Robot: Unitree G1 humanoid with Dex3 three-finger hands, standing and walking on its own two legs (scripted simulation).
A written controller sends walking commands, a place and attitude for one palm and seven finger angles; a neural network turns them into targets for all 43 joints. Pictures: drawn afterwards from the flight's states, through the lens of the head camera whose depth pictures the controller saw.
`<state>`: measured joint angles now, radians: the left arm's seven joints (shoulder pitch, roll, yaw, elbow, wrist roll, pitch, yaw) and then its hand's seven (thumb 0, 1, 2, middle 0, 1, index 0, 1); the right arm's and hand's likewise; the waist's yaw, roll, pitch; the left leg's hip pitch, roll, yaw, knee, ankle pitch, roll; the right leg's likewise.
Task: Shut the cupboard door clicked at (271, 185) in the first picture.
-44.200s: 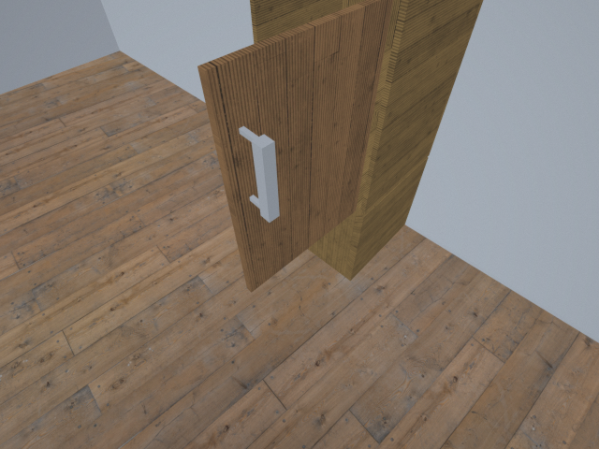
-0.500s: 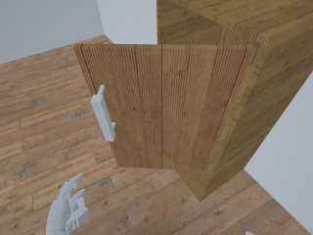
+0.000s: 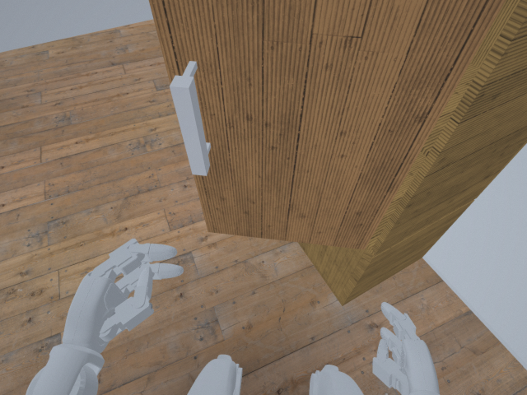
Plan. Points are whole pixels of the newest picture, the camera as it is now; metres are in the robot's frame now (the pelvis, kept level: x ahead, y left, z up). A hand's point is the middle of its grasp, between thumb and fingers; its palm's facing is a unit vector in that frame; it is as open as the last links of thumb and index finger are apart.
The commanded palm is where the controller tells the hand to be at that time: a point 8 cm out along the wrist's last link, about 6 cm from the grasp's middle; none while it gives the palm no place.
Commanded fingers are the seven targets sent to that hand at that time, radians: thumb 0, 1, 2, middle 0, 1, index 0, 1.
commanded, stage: raise the hand and make a fist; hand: left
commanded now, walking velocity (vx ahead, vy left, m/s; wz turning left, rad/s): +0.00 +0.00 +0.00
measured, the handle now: (196, 122) +0.48 +0.16 +0.14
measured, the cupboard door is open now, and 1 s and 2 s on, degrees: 54 54 54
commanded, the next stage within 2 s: bring the fist close to the handle in 1.26 s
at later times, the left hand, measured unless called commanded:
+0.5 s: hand (122, 272) +0.24 +0.20 +0.11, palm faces -0.03 -1.00 -0.05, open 3.2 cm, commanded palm +0.21 +0.25 +0.12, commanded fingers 0.00 0.90 0.90 -1.26 -1.46 -1.26 -1.46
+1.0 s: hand (123, 237) +0.27 +0.19 +0.14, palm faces -0.03 -1.00 -0.04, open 3.1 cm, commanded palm +0.24 +0.25 +0.15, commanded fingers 0.00 0.90 0.90 -1.30 -1.50 -1.30 -1.50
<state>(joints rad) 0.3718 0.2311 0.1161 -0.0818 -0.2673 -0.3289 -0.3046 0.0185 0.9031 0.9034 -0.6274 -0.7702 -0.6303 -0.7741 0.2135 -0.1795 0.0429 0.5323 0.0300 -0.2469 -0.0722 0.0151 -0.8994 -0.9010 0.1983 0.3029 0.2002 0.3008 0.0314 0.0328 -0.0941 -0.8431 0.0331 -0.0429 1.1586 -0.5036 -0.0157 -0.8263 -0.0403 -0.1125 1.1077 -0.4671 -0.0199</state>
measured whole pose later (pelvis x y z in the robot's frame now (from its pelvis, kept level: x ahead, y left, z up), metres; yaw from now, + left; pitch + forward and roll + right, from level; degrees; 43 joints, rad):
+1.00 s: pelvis +0.04 +0.01 +0.05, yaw +0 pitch +5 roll -1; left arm 0.31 0.26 0.20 -0.10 -0.31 -0.18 -0.29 0.02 0.90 0.90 -1.29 -1.50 -1.30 -1.50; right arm 0.28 -0.26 0.04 0.55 0.04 -0.24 -0.07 0.02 -0.90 -0.90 0.20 0.30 0.20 0.30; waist 0.02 0.04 -0.07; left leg -0.50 0.02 -0.01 0.83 -0.42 0.00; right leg -0.50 -0.04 -0.08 0.80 -0.39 0.00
